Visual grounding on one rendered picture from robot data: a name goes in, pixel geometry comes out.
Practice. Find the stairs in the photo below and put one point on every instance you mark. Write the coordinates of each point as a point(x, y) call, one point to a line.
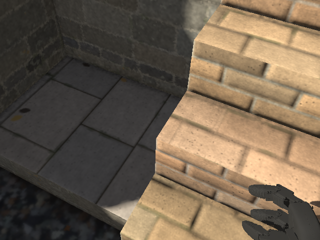
point(250, 116)

